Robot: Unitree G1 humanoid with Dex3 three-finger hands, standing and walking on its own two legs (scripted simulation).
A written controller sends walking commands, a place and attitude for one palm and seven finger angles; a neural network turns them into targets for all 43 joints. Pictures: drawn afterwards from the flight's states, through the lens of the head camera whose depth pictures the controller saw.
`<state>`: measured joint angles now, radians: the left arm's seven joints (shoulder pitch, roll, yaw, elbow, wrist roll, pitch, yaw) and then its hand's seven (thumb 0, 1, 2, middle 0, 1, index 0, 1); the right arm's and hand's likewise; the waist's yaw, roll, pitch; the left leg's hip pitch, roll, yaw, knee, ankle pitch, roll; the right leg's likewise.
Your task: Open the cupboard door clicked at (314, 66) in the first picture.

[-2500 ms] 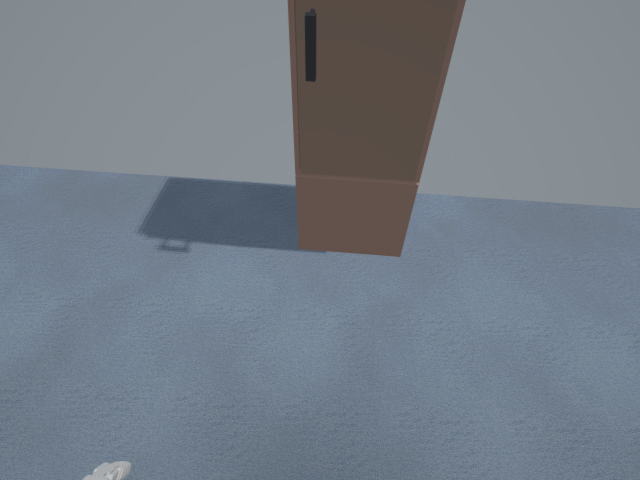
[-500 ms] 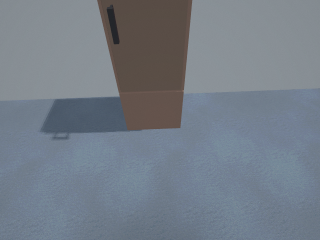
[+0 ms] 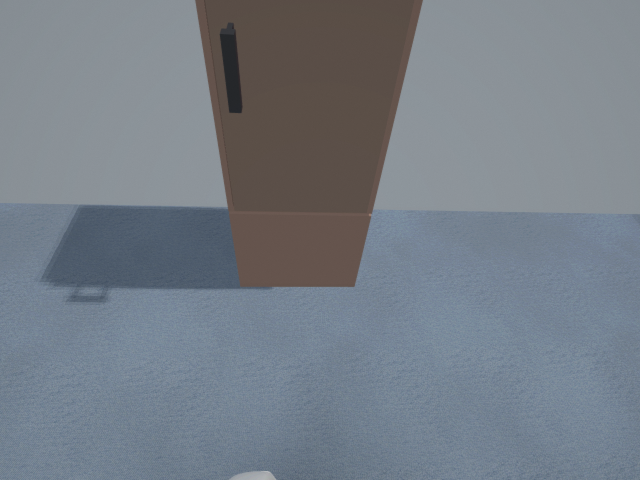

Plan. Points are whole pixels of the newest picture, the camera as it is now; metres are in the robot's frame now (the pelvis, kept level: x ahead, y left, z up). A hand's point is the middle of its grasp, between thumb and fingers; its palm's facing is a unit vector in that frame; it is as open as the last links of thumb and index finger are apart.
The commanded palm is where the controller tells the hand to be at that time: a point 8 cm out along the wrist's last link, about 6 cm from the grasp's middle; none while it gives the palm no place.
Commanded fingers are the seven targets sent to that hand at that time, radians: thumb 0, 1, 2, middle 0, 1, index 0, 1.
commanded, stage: turn to face it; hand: left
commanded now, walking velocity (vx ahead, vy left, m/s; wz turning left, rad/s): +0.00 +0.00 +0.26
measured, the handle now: (233, 68) +0.81 +0.25 +0.10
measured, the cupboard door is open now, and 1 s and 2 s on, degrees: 0 0 0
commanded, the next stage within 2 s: take the last steps up to it in 0.04 s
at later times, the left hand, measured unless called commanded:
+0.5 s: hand out of the picture -0.02 +0.15 -0.15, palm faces +0.18 -0.96 -0.20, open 7.4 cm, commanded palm none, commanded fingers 0.00 0.90 0.90 -0.20 -0.30 -0.20 -0.30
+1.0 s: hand out of the picture +0.09 +0.20 -0.17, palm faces +0.18 -0.98 -0.11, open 7.4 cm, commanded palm none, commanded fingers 0.00 0.90 0.90 -0.20 -0.30 -0.20 -0.30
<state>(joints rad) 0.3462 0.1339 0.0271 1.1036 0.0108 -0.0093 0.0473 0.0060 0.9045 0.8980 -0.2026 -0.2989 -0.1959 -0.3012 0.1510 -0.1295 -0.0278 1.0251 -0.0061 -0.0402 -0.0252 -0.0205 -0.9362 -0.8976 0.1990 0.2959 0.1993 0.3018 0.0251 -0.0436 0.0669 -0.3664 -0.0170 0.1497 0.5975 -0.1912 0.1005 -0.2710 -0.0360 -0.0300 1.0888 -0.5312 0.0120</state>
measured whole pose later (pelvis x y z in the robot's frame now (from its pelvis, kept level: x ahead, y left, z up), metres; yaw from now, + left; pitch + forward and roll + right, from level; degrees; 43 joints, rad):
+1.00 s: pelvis +0.18 +0.06 +0.01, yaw +6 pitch -1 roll +0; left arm 0.41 0.13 0.04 1.16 0.02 -0.01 0.01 0.01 0.90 0.90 -0.20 -0.30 -0.20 -0.30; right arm 0.17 -0.12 -0.06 1.03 -0.01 -0.08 -0.03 -0.01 -0.94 -0.90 0.20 0.30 0.20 0.30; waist 0.02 -0.06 0.05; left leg -0.27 0.05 0.19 0.56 -0.28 0.03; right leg -0.39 -0.09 -0.05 1.19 -0.40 -0.01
